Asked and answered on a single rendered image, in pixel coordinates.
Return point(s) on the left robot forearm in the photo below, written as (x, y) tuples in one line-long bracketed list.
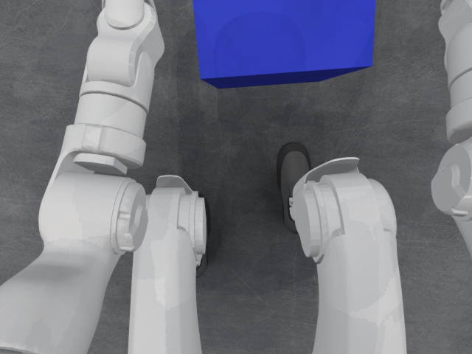
[(107, 134)]

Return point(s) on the robot left upper arm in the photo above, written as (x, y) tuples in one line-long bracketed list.
[(53, 305)]

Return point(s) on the robot foot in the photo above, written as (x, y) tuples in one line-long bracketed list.
[(293, 162), (200, 269)]

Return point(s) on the right robot forearm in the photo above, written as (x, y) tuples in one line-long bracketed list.
[(455, 26)]

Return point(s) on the left robot foot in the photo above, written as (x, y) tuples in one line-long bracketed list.
[(200, 269)]

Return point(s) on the robot right upper arm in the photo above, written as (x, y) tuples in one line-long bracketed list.
[(451, 188)]

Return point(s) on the carton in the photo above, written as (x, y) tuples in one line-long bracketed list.
[(245, 43)]

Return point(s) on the right robot foot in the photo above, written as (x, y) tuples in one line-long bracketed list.
[(293, 162)]

